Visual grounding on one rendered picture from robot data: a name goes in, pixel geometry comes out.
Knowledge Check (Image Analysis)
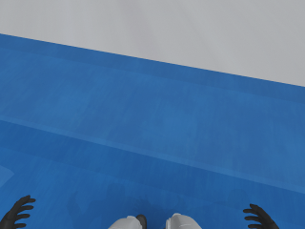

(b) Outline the robot left hand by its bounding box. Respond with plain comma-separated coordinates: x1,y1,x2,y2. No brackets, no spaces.
0,195,36,229

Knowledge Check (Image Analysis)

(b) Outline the left robot foot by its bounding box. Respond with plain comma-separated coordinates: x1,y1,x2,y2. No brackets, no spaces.
136,214,147,229

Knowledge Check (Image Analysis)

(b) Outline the right robot thigh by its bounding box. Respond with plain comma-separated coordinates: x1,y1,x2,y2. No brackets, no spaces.
165,215,202,229

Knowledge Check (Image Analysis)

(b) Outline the robot right hand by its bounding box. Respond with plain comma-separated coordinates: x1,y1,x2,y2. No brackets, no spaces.
243,203,279,229

